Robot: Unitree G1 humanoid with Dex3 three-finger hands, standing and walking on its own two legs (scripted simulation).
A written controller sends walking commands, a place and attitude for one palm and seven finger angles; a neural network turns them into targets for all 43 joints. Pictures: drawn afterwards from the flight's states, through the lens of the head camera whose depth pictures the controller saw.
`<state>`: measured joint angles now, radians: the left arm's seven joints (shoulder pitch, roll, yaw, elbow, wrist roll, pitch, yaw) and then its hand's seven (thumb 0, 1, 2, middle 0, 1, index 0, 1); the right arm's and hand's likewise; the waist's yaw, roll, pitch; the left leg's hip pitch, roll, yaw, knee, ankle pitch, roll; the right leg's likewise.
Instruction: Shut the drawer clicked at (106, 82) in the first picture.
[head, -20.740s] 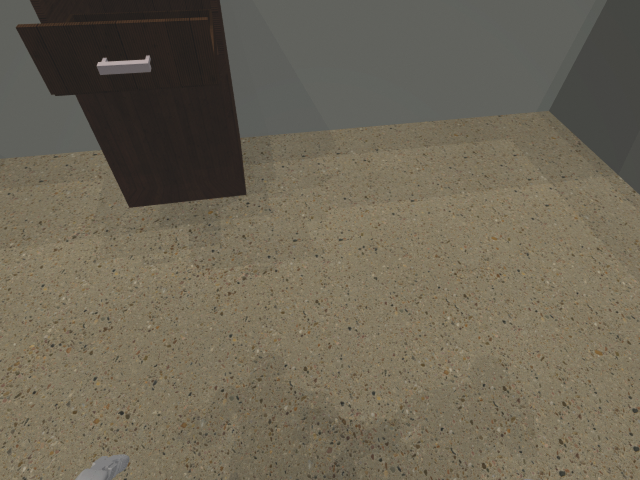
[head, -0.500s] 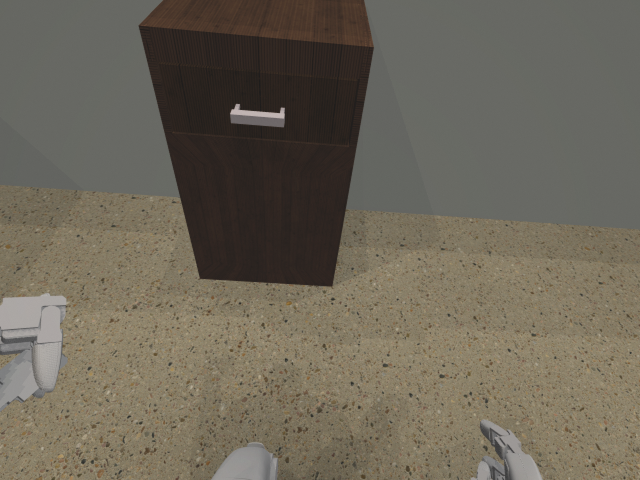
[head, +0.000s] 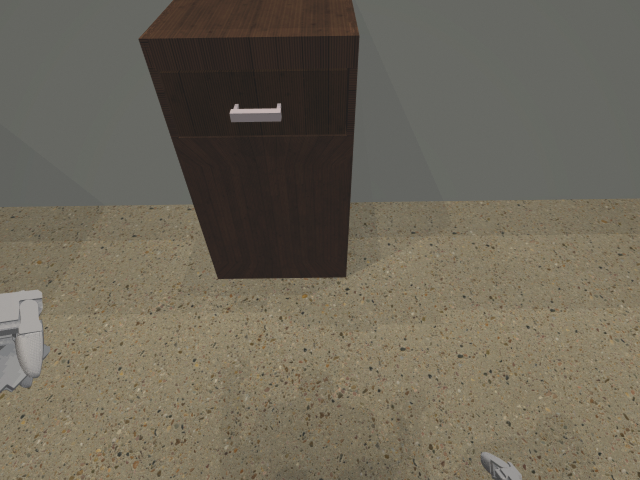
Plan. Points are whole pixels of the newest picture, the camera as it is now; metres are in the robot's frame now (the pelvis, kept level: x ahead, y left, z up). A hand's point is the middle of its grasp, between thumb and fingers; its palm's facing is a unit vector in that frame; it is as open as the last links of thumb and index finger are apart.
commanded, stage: stop stepping back and stand still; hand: left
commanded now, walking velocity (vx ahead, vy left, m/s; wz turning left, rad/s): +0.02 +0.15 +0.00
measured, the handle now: (256, 111) +0.97 +0.22 -0.01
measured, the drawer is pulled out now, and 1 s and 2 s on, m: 0.00 0.00 0.00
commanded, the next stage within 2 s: let the arm hang, fingers relaxed in 0.74 s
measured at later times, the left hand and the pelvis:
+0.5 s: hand (54, 316) +0.23 +0.27 +0.17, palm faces +0.34 -0.80 -0.49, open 3.2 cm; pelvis +0.04 +0.03 +0.01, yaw +0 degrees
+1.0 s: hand (124, 420) +0.21 +0.28 -0.05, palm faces +0.05 -0.91 -0.41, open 3.1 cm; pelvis +0.03 +0.04 +0.01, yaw +0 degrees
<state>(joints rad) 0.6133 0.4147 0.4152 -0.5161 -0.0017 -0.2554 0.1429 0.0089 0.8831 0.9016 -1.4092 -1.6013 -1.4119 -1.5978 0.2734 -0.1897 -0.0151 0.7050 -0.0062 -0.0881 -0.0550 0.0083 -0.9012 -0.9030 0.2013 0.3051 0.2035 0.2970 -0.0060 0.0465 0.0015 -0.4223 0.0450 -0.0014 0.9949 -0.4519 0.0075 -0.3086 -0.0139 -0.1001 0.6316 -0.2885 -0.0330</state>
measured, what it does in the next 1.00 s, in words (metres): steps on the spot: left foot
